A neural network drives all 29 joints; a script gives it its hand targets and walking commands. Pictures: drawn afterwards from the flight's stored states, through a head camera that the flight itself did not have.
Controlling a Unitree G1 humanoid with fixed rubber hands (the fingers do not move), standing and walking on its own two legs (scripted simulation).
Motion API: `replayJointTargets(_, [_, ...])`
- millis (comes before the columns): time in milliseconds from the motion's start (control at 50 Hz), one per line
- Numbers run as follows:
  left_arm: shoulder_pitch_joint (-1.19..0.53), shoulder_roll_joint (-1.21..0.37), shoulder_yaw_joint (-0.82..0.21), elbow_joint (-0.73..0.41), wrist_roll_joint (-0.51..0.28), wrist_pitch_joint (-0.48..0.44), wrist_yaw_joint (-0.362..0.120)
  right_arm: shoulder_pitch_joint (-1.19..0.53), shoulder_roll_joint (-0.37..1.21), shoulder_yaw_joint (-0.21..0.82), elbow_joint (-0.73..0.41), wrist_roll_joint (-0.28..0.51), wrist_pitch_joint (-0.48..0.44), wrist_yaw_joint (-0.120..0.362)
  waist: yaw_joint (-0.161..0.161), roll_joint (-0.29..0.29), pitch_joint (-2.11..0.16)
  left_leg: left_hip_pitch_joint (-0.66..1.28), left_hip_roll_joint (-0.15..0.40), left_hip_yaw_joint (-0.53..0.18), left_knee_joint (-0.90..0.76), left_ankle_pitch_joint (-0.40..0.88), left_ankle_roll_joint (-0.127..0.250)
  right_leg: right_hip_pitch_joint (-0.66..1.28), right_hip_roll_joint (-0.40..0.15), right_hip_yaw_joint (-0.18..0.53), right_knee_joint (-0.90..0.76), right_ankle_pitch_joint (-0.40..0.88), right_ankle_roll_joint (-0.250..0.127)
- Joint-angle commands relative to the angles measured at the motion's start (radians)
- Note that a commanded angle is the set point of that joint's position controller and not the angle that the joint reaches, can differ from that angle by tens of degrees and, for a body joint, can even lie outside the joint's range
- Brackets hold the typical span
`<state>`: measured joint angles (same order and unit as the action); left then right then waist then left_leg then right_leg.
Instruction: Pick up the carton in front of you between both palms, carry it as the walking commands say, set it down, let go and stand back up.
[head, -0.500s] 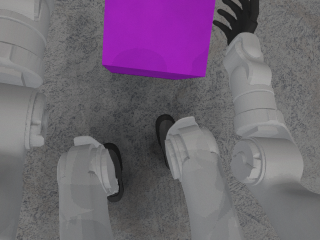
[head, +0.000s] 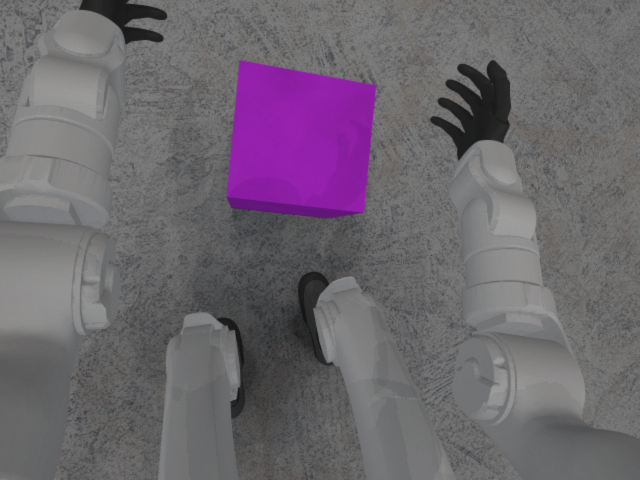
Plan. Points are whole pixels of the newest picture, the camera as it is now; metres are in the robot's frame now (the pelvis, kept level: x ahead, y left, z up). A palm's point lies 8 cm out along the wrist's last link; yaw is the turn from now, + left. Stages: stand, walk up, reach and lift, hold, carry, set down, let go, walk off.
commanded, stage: set down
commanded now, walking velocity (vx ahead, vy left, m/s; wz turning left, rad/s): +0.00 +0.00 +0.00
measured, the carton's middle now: (293, 155) +0.51 -0.09 -0.41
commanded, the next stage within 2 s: let go in 0.24 s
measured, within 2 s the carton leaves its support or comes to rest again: neither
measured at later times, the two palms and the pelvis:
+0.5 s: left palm out of the picture +0.54 +0.16 +0.01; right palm (551, 137) +0.42 -0.22 +0.02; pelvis +0.04 +0.00 +0.13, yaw +3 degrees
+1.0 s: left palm out of the picture +0.38 +0.17 +0.12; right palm out of the picture +0.29 -0.26 +0.15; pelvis +0.12 -0.03 +0.22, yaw +2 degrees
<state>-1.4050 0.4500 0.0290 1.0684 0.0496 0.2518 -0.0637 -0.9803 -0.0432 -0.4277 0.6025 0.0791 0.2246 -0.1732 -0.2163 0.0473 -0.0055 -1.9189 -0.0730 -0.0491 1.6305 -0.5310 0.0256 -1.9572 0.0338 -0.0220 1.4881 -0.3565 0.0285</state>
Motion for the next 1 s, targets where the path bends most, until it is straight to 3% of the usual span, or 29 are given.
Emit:
replayJointTargets(0, [-0.343, 0.117, 0.012, -0.148, 0.029, 0.001, 0.017, -0.21, -0.171, 0.012, -0.075, 0.019, 0.016, 0.013, 0.012, 0.25, -1.036, 0.649, -0.008, 0.01, -0.276, 0.2, -0.019, 0.616, 0.006, -0.066, -0.141, 0.255, 0.035])
replayJointTargets(40, [-0.273, 0.077, 0.052, -0.107, 0.025, 0.009, 0.011, -0.159, -0.158, 0.016, -0.062, 0.017, 0.021, 0.017, -0.029, 0.168, -1.018, 0.742, 0.006, 0.001, -0.341, 0.224, -0.023, 0.638, 0.027, -0.094, -0.218, 0.248, 0.051])
replayJointTargets(80, [-0.327, 0.069, 0.023, -0.162, 0.008, 0.02, 0.017, -0.233, -0.176, -0.014, -0.158, 0.024, 0.021, 0.024, -0.032, 0.247, -1.131, 0.873, 0.018, -0.011, -0.355, 0.35, -0.038, 0.644, 0.019, -0.1, -0.228, 0.323, 0.039])
replayJointTargets(100, [-0.35, 0.102, 0.011, -0.147, -0.032, 0.025, 0.011, -0.19, -0.137, 0.018, -0.086, 0.006, 0.036, 0.018, -0.079, 0.146, -1.045, 0.838, 0.009, -0.041, -0.404, 0.319, -0.031, 0.615, 0.016, -0.112, -0.248, 0.289, 0.05])
replayJointTargets(120, [-0.308, 0.104, 0.025, -0.074, -0.027, 0.041, -0.004, -0.272, -0.18, 0.015, -0.121, -0.002, 0.039, 0.012, -0.042, 0.167, -0.986, 0.761, 0.011, 0.001, -0.384, 0.252, -0.025, 0.712, 0.011, -0.08, -0.285, 0.287, 0.041])
replayJointTargets(140, [-0.278, 0.089, 0.01, -0.009, -0.025, 0.041, -0.008, -0.167, -0.134, 0.002, -0.034, -0.027, 0.038, 0.018, -0.109, 0.101, -0.979, 0.765, 0.019, -0.043, -0.439, 0.22, -0.021, 0.671, 0.012, -0.111, -0.287, 0.262, 0.05])
replayJointTargets(160, [-0.223, 0.079, 0.046, -0.069, -0.031, 0.031, -0.021, -0.169, -0.167, -0.015, -0.082, -0.05, 0.022, 0.012, -0.05, 0.122, -1.016, 0.752, -0.006, -0.007, -0.446, 0.241, -0.029, 0.789, 0.017, -0.108, -0.3, 0.304, 0.043])
replayJointTargets(240, [-0.241, 0.099, 0.061, -0.152, -0.015, -0.018, -0.022, -0.079, -0.088, -0.009, -0.131, -0.061, 0.003, 0.015, -0.073, 0.122, -1.113, 0.885, 0.007, -0.03, -0.504, 0.417, -0.02, 0.902, 0.028, -0.094, -0.338, 0.444, 0.045])
replayJointTargets(280, [-0.143, 0.017, 0.052, -0.066, 0.022, -0.019, -0.019, -0.002, -0.011, 0.026, -0.093, -0.051, -0.007, 0.039, -0.037, 0.211, -1.04, 0.974, 0.015, -0.027, -0.51, 0.557, -0.039, 0.85, 0.03, -0.042, -0.413, 0.487, 0.035])
replayJointTargets(300, [-0.048, 0.042, 0.16, -0.096, 0.052, -0.034, -0.014, 0.014, -0.079, 0.033, -0.153, -0.099, -0.025, 0.055, -0.002, 0.125, -1.075, 0.927, -0.016, 0.004, -0.53, 0.562, -0.037, 0.94, 0.026, -0.045, -0.432, 0.535, 0.038])
replayJointTargets(340, [0.006, -0.008, 0.154, -0.185, 0.083, -0.056, 0.006, 0.151, -0.063, 0.029, -0.105, -0.111, -0.057, 0.085, -0.046, 0.175, -1.017, 0.971, -0.001, -0.029, -0.595, 0.586, -0.05, 0.956, 0.026, -0.057, -0.458, 0.536, 0.025])
replayJointTargets(360, [0.142, -0.063, 0.181, -0.162, 0.101, -0.061, 0.017, 0.159, -0.077, 0.045, -0.16, -0.131, -0.068, 0.101, 0.044, 0.159, -1.063, 1.063, 0.007, -0.026, -0.628, 0.677, -0.044, 0.955, 0.027, -0.065, -0.495, 0.53, 0.044])
replayJointTargets(400, [0.212, -0.106, 0.17, -0.334, 0.11, -0.082, 0.046, 0.322, -0.076, 0.057, -0.189, -0.113, -0.092, 0.145, 0.009, 0.211, -1.113, 1.209, 0.019, -0.062, -0.631, 0.78, -0.06, 0.972, 0.029, -0.048, -0.507, 0.544, 0.026])
replayJointTargets(420, [0.29, -0.137, 0.225, -0.225, 0.14, -0.082, 0.069, 0.328, -0.113, 0.055, -0.159, -0.142, -0.11, 0.169, 0.019, 0.136, -1.016, 1.183, 0.02, -0.056, -0.686, 0.708, -0.059, 0.954, 0.04, -0.07, -0.54, 0.524, 0.026])
replayJointTargets(480, [0.394, -0.201, 0.235, -0.378, 0.139, -0.105, 0.128, 0.365, -0.153, 0.097, -0.193, -0.158, -0.122, 0.216, 0.083, 0.122, -0.979, 1.209, 0.01, -0.035, -0.758, 0.647, -0.064, 1.079, 0.023, -0.049, -0.603, 0.457, 0.001])
replayJointTargets(540, [0.577, -0.271, 0.204, -0.462, 0.103, -0.132, 0.155, 0.505, -0.184, 0.157, -0.261, -0.154, -0.15, 0.254, 0.044, 0.012, -0.91, 1.175, 0.011, -0.018, -0.856, 0.581, -0.055, 1.324, 0.022, -0.028, -0.661, 0.523, -0.006])
replayJointTargets(580, [0.647, -0.232, 0.231, -0.54, 0.134, -0.15, 0.161, 0.632, -0.209, 0.155, -0.139, -0.165, -0.153, 0.268, 0.048, 0.074, -0.731, 1.14, 0.004, 0.003, -0.92, 0.376, -0.071, 1.38, 0.003, -0.004, -0.687, 0.404, -0.016])
replayJointTargets(660, [0.819, -0.289, 0.142, -0.555, 0.024, -0.18, 0.155, 0.817, -0.152, 0.334, -0.169, -0.08, -0.172, 0.299, 0.035, -0.019, -0.617, 1.15, 0.023, 0.01, -0.969, 0.278, -0.032, 1.497, -0.013, 0.041, -0.765, 0.356, -0.015])
replayJointTargets(680, [0.889, -0.256, 0.16, -0.54, 0.046, -0.188, 0.157, 0.755, -0.208, 0.282, -0.203, -0.071, -0.181, 0.296, 0.098, -0.027, -0.522, 1.083, 0.02, 0.011, -0.993, 0.223, -0.039, 1.561, -0.018, 0.062, -0.781, 0.338, -0.015])
replayJointTargets(700, [0.896, -0.27, 0.117, -0.56, 0.005, -0.2, 0.149, 0.827, -0.176, 0.337, -0.206, -0.066, -0.196, 0.303, 0.047, -0.058, -0.551, 1.095, 0.006, 0.02, -0.993, 0.267, -0.026, 1.611, -0.013, 0.06, -0.785, 0.378, -0.014])
replayJointTargets(720, [0.931, -0.266, 0.108, -0.534, -0.005, -0.204, 0.145, 0.908, -0.182, 0.351, -0.146, -0.066, -0.184, 0.301, 0.095, -0.028, -0.508, 1.114, 0.019, 0.023, -1.014, 0.208, -0.034, 1.643, -0.014, 0.072, -0.803, 0.31, -0.008])
replayJointTargets(740, [0.989, -0.238, 0.13, -0.547, 0.018, -0.207, 0.138, 0.853, -0.233, 0.307, -0.256, -0.058, -0.204, 0.287, 0.053, -0.041, -0.474, 1.149, 0.022, 0.005, -1.038, 0.246, -0.023, 1.653, -0.016, 0.076, -0.829, 0.385, -0.017])
replayJointTargets(760, [0.995, -0.197, 0.182, -0.618, 0.046, -0.22, 0.14, 0.896, -0.237, 0.301, -0.264, -0.074, -0.208, 0.28, 0.136, -0.016, -0.532, 1.165, 0.033, 0.02, -1.037, 0.286, -0.031, 1.706, -0.029, 0.092, -0.837, 0.413, -0.015])
replayJointTargets(820, [1.152, -0.201, 0.112, -0.555, -0.009, -0.252, 0.117, 1.092, -0.207, 0.368, -0.322, -0.037, -0.217, 0.261, 0.066, -0.109, -0.493, 1.251, 0.02, 0.001, -1.063, 0.282, -0.005, 1.879, -0.019, 0.108, -0.815, 0.601, 0.016])
replayJointTargets(840, [1.107, -0.218, 0.106, -0.572, 0.014, -0.255, 0.121, 1.097, -0.206, 0.369, -0.223, -0.031, -0.217, 0.26, 0.085, -0.049, -0.392, 1.193, 0.022, -0.001, -1.09, 0.304, -0.022, 1.846, -0.034, 0.112, -0.863, 0.623, -0.003])
replayJointTargets(860, [1.224, -0.207, 0.133, -0.499, 0.016, -0.246, 0.12, 1.09, -0.206, 0.381, -0.344, -0.036, -0.222, 0.251, 0.089, -0.134, -0.415, 1.275, 0.026, 0.002, -1.072, 0.337, -0.01, 1.895, -0.039, 0.119, -0.881, 0.654, 0.004])
replayJointTargets(920, [1.306, -0.228, 0.127, -0.512, 0.014, -0.263, 0.116, 1.142, -0.215, 0.413, -0.375, -0.037, -0.217, 0.251, 0.136, -0.134, -0.346, 1.268, 0.015, 0.008, -1.15, 0.349, -0.012, 2.002, -0.039, 0.145, -0.928, 0.694, 0.019])
replayJointTargets(960, [1.284, -0.208, 0.106, -0.609, 0.01, -0.269, 0.103, 1.129, -0.237, 0.381, -0.361, -0.033, -0.228, 0.25, 0.132, -0.091, -0.334, 1.441, 0.011, 0.006, -1.161, 0.412, -0.009, 1.945, -0.03, 0.098, -0.965, 0.637, 0.021])
replayJointTargets(980, [1.341, -0.197, 0.131, -0.609, 0.011, -0.269, 0.105, 1.17, -0.239, 0.398, -0.338, -0.027, -0.233, 0.247, 0.177, -0.031, -0.331, 1.472, 0.005, 0.023, -1.144, 0.498, -0.026, 1.945, -0.039, 0.111, -0.975, 0.718, 0.013])
